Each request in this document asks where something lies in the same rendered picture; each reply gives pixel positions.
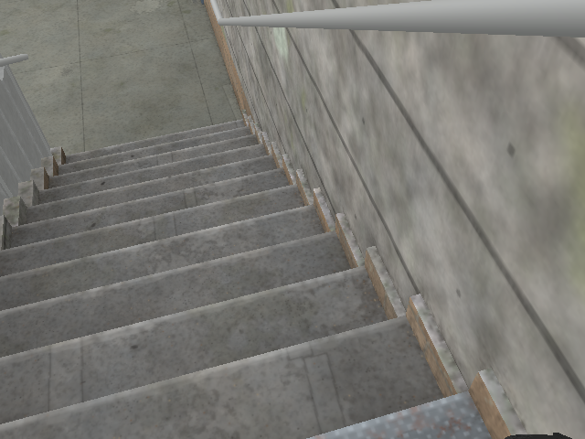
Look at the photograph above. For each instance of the stairs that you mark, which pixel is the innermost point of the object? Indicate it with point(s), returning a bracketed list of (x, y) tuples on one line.
[(177, 287)]

